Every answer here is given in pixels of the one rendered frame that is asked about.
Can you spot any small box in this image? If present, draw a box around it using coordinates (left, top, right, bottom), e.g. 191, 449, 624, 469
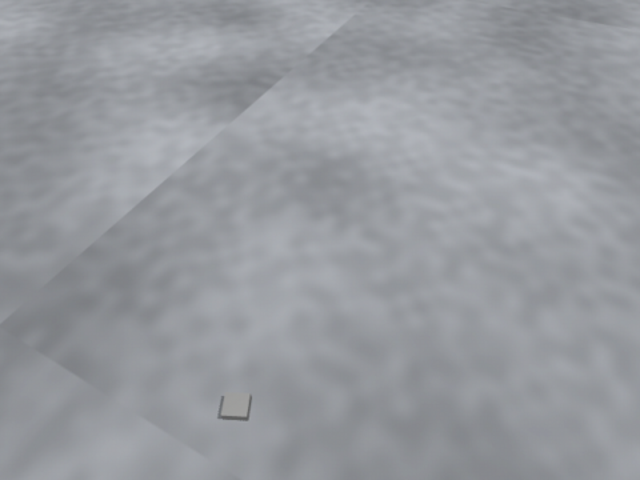
221, 392, 252, 421

